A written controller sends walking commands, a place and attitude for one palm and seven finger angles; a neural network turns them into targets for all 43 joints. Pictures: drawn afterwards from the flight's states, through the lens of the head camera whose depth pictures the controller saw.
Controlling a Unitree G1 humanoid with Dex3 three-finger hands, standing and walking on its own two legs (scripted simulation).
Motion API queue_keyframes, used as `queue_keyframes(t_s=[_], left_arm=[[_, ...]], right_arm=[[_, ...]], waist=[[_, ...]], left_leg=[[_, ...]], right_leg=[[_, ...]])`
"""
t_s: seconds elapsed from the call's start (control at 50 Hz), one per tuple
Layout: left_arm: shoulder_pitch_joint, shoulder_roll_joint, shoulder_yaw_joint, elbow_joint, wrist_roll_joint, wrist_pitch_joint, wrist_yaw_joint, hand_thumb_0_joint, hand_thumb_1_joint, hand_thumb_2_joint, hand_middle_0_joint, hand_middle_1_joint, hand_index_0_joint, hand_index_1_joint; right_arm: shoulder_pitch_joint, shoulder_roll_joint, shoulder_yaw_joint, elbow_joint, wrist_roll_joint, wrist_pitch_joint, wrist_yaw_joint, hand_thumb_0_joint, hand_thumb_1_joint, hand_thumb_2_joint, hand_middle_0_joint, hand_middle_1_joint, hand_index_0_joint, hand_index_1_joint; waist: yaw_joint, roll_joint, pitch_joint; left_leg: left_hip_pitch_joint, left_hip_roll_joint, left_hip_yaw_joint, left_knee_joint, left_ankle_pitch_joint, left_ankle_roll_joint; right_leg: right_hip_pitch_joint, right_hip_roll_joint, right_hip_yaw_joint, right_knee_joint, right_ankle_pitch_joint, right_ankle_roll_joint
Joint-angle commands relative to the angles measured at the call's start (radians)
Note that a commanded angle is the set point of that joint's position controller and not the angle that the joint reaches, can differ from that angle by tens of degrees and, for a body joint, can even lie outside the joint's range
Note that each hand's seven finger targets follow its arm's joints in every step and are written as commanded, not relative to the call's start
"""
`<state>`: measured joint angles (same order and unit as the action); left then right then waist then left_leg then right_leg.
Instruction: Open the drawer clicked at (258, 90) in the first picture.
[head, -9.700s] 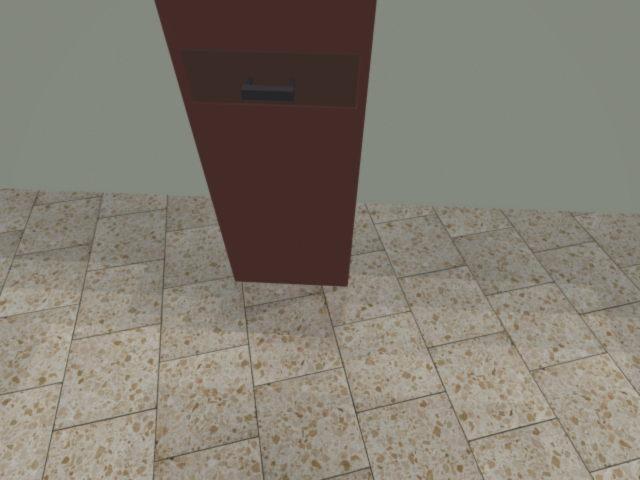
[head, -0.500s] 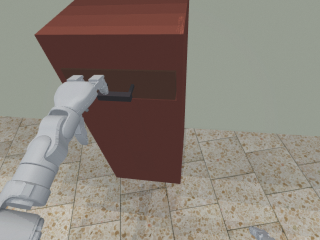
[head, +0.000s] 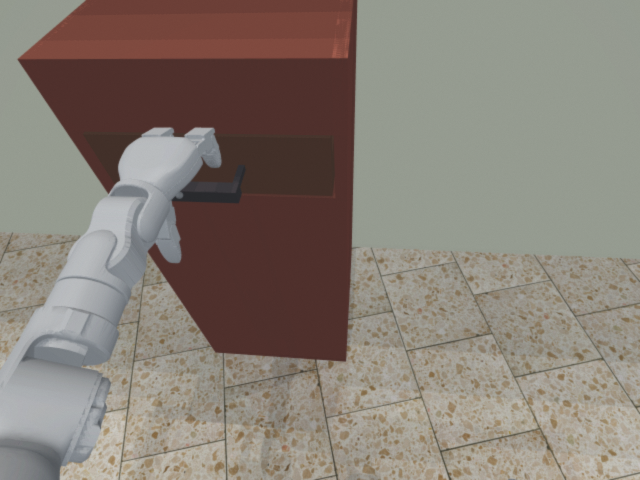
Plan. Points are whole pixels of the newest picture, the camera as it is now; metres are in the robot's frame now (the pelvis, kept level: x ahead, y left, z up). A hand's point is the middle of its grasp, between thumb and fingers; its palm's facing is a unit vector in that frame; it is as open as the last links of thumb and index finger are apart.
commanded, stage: move the hooked fingers above the handle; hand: left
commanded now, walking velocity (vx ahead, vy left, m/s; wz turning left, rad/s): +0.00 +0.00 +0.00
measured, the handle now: (207, 181) +0.53 +0.21 +0.06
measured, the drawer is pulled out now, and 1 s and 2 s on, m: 0.00 0.00 0.00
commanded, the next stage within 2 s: lower the fingers behind the handle in 1.00 s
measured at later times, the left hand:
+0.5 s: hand (197, 172) +0.49 +0.20 +0.11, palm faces -0.03 -0.02 -1.00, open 13.7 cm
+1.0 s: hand (194, 172) +0.49 +0.20 +0.11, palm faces -0.03 -0.01 -1.00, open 13.6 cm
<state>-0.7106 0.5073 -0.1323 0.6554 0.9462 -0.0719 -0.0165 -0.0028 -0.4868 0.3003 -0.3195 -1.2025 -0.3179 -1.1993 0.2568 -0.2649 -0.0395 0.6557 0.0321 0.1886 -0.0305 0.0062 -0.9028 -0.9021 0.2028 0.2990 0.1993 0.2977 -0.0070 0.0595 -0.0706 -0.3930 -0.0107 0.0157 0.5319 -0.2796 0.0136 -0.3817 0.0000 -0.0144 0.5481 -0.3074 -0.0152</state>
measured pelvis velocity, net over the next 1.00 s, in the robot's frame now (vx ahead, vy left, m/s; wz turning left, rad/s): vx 0.00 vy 0.01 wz -0.03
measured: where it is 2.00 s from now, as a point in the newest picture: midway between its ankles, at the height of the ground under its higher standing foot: outside the picture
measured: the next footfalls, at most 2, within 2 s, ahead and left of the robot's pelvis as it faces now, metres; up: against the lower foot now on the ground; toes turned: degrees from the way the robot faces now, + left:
none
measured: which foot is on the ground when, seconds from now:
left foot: down 0.00-1.00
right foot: down 0.00-1.00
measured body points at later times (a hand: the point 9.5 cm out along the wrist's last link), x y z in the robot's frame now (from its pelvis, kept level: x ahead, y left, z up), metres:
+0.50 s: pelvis +0.00 +0.00 -0.01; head +0.06 -0.02 +0.44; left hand +0.49 +0.19 +0.17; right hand +0.02 -0.27 -0.14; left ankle -0.01 +0.11 -0.73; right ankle -0.03 -0.11 -0.73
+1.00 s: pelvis +0.00 +0.01 -0.01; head +0.05 -0.01 +0.44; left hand +0.49 +0.20 +0.17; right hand +0.03 -0.27 -0.14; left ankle -0.01 +0.11 -0.73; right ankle -0.03 -0.11 -0.73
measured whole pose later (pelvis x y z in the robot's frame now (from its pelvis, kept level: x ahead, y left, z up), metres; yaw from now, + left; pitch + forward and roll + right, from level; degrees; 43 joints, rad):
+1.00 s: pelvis +0.00 +0.01 -0.01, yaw -2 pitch +13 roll +0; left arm -0.93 0.53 -0.08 0.98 1.03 -0.06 0.08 0.00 -0.49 0.30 -0.33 -1.21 -0.35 -1.22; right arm 0.32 -0.26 -0.04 0.65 0.03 0.16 -0.05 0.00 -0.90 -0.90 0.20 0.30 0.20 0.30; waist -0.09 0.05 -0.11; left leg -0.52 0.00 0.04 0.61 -0.31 0.02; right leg -0.51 0.01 0.01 0.60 -0.31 -0.01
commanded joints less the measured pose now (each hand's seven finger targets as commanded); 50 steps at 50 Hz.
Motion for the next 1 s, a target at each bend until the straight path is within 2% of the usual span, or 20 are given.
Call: queue_keyframes(t_s=[0.0,0.08,0.14,0.18,0.24,0.38,0.42,0.46,0.5,0.56,0.62,0.68,0.72,0.78,0.8,0.84,0.88,0.92,0.96,0.98], left_arm=[[-0.516,0.216,0.111,-0.151,-0.001,-0.021,0.066,0.000,-0.500,0.300,-0.300,-1.200,-0.300,-1.200],[-0.562,0.261,0.145,-0.028,0.021,0.003,0.102,0.000,-0.500,0.300,-0.300,-1.200,-0.300,-1.200],[-0.607,0.259,0.133,0.003,0.040,0.013,0.118,0.000,-0.500,0.300,-0.300,-1.200,-0.300,-1.200],[-0.646,0.259,0.127,0.046,0.044,0.017,0.119,0.000,-0.500,0.300,-0.300,-1.200,-0.300,-1.200],[-0.660,0.241,0.111,0.058,0.047,0.012,0.115,0.000,-0.500,0.300,-0.300,-1.200,-0.300,-1.200],[-0.640,0.291,0.158,0.081,0.057,-0.002,0.117,0.000,-0.500,0.300,-0.300,-1.200,-0.300,-1.200],[-0.631,0.276,0.147,0.060,0.062,0.001,0.125,0.000,-0.500,0.300,-0.300,-1.200,-0.300,-1.200],[-0.669,0.226,0.108,0.058,0.056,0.009,0.130,0.000,-0.500,0.300,-0.300,-1.200,-0.300,-1.200],[-0.655,0.271,0.142,0.066,0.057,0.013,0.134,0.000,-0.500,0.300,-0.300,-1.200,-0.300,-1.200],[-0.705,0.246,0.111,0.092,0.068,0.028,0.141,0.000,-0.500,0.300,-0.300,-1.200,-0.300,-1.200],[-0.708,0.269,0.126,0.098,0.073,0.036,0.143,0.000,-0.500,0.300,-0.300,-1.200,-0.300,-1.200],[-0.721,0.273,0.123,0.143,0.077,0.043,0.137,0.000,-0.500,0.300,-0.300,-1.200,-0.300,-1.200],[-0.701,0.310,0.151,0.156,0.079,0.044,0.137,0.000,-0.500,0.300,-0.300,-1.200,-0.300,-1.200],[-0.712,0.323,0.158,0.153,0.080,0.035,0.133,0.000,-0.500,0.300,-0.300,-1.200,-0.300,-1.200],[-0.737,0.298,0.130,0.150,0.080,0.036,0.135,0.000,-0.500,0.300,-0.300,-1.200,-0.300,-1.200],[-0.718,0.312,0.150,0.145,0.079,0.031,0.137,0.000,-0.500,0.300,-0.300,-1.200,-0.300,-1.200],[-0.701,0.335,0.175,0.127,0.081,0.020,0.136,0.000,-0.500,0.300,-0.300,-1.200,-0.300,-1.200],[-0.694,0.331,0.168,0.150,0.082,0.026,0.137,0.000,-0.500,0.300,-0.300,-1.200,-0.300,-1.200],[-0.720,0.296,0.131,0.143,0.080,0.027,0.136,0.000,-0.500,0.300,-0.300,-1.200,-0.300,-1.200],[-0.715,0.318,0.155,0.145,0.080,0.022,0.134,0.000,-0.500,0.300,-0.300,-1.200,-0.300,-1.200]], right_arm=[[0.024,-0.122,-0.045,-0.090,-0.005,-0.027,-0.011,0.000,-0.900,-0.900,0.200,0.300,0.200,0.300],[0.054,-0.135,-0.045,-0.066,-0.006,-0.027,-0.015,0.000,-0.900,-0.900,0.200,0.300,0.200,0.300],[0.076,-0.130,-0.048,-0.064,-0.008,-0.030,-0.016,0.000,-0.900,-0.900,0.200,0.300,0.200,0.300],[0.094,-0.137,-0.049,-0.058,-0.008,-0.032,-0.019,0.000,-0.900,-0.900,0.200,0.300,0.200,0.300],[0.113,-0.135,-0.054,-0.062,-0.009,-0.034,-0.018,0.000,-0.900,-0.900,0.200,0.300,0.200,0.300],[0.136,-0.144,-0.057,-0.060,-0.012,-0.031,-0.022,0.000,-0.900,-0.900,0.200,0.300,0.200,0.300],[0.134,-0.138,-0.060,-0.064,-0.011,-0.029,-0.017,0.000,-0.900,-0.900,0.200,0.300,0.200,0.300],[0.141,-0.139,-0.062,-0.056,-0.010,-0.031,-0.014,0.000,-0.900,-0.900,0.200,0.300,0.200,0.300],[0.138,-0.144,-0.061,-0.058,-0.008,-0.030,-0.017,0.000,-0.900,-0.900,0.200,0.300,0.200,0.300],[0.142,-0.143,-0.059,-0.046,-0.006,-0.036,-0.019,0.000,-0.900,-0.900,0.200,0.300,0.200,0.300],[0.145,-0.143,-0.057,-0.052,-0.008,-0.040,-0.023,0.000,-0.900,-0.900,0.200,0.300,0.200,0.300],[0.145,-0.146,-0.051,-0.050,-0.007,-0.041,-0.026,0.000,-0.900,-0.900,0.200,0.300,0.200,0.300],[0.145,-0.145,-0.049,-0.056,-0.007,-0.043,-0.028,0.000,-0.900,-0.900,0.200,0.300,0.200,0.300],[0.138,-0.146,-0.044,-0.067,-0.005,-0.045,-0.032,0.000,-0.900,-0.900,0.200,0.300,0.200,0.300],[0.138,-0.144,-0.044,-0.064,-0.006,-0.045,-0.032,0.000,-0.900,-0.900,0.200,0.300,0.200,0.300],[0.141,-0.144,-0.046,-0.069,-0.007,-0.049,-0.030,0.000,-0.900,-0.900,0.200,0.300,0.200,0.300],[0.141,-0.144,-0.047,-0.079,-0.009,-0.046,-0.032,0.000,-0.900,-0.900,0.200,0.300,0.200,0.300],[0.139,-0.143,-0.047,-0.075,-0.006,-0.046,-0.032,0.000,-0.900,-0.900,0.200,0.300,0.200,0.300],[0.139,-0.145,-0.046,-0.075,-0.005,-0.051,-0.032,0.000,-0.900,-0.900,0.200,0.300,0.200,0.300],[0.143,-0.147,-0.048,-0.074,-0.006,-0.052,-0.034,0.000,-0.900,-0.900,0.200,0.300,0.200,0.300]], waist=[[-0.023,-0.051,-0.372],[-0.035,-0.092,-0.348],[-0.042,-0.048,-0.401],[-0.066,-0.086,-0.390],[-0.064,-0.034,-0.416],[-0.061,-0.068,-0.420],[-0.052,-0.013,-0.433],[-0.073,-0.031,-0.396],[-0.066,-0.041,-0.414],[-0.087,-0.032,-0.369],[-0.077,-0.031,-0.414],[-0.094,-0.056,-0.377],[-0.078,-0.042,-0.395],[-0.083,-0.049,-0.384],[-0.094,-0.049,-0.384],[-0.077,-0.024,-0.392],[-0.070,-0.054,-0.438],[-0.077,-0.042,-0.385],[-0.089,-0.043,-0.376],[-0.089,-0.075,-0.385]], left_leg=[[0.172,-0.020,0.005,0.013,0.431,0.031],[0.116,-0.018,0.011,0.015,0.379,0.031],[0.119,-0.019,0.015,0.026,0.390,0.033],[0.097,-0.017,0.014,0.034,0.379,0.035],[0.109,-0.016,0.018,0.038,0.381,0.034],[0.090,-0.009,0.019,0.042,0.406,0.038],[0.111,-0.007,0.019,0.042,0.422,0.033],[0.122,-0.001,0.013,0.038,0.400,0.033],[0.112,-0.005,0.015,0.037,0.381,0.036],[0.114,0.000,0.009,0.032,0.342,0.034],[0.111,-0.006,0.014,0.035,0.348,0.037],[0.091,-0.005,0.013,0.039,0.336,0.037],[0.082,-0.007,0.016,0.038,0.324,0.037],[0.068,-0.007,0.018,0.040,0.319,0.037],[0.070,-0.007,0.017,0.041,0.303,0.038],[0.081,-0.005,0.017,0.041,0.310,0.035],[0.082,-0.008,0.017,0.052,0.352,0.037],[0.065,-0.005,0.018,0.048,0.319,0.035],[0.065,-0.005,0.018,0.044,0.290,0.036],[0.064,-0.005,0.019,0.049,0.303,0.040]], right_leg=[[0.116,0.022,0.004,-0.020,0.425,-0.021],[0.098,0.023,0.008,-0.021,0.392,-0.020],[0.101,0.024,0.014,-0.008,0.409,-0.020],[0.097,0.024,0.015,-0.010,0.414,-0.016],[0.083,0.026,0.017,-0.006,0.411,-0.016],[0.089,0.032,0.015,-0.004,0.420,-0.016],[0.074,0.036,0.012,0.002,0.412,-0.020],[0.032,0.039,0.004,-0.008,0.373,-0.018],[0.055,0.038,0.011,-0.011,0.370,-0.017],[0.002,0.041,0.004,-0.017,0.317,-0.018],[0.035,0.038,0.013,-0.013,0.335,-0.018],[0.019,0.037,0.009,-0.016,0.328,-0.016],[0.035,0.036,0.013,-0.012,0.326,-0.015],[0.034,0.034,0.014,-0.011,0.321,-0.015],[0.023,0.033,0.016,-0.012,0.314,-0.010],[0.019,0.034,0.014,-0.007,0.308,-0.015],[0.058,0.035,0.016,0.002,0.351,-0.015],[0.026,0.035,0.012,-0.002,0.325,-0.013],[0.009,0.035,0.015,-0.010,0.299,-0.011],[0.028,0.035,0.016,-0.012,0.313,-0.010]])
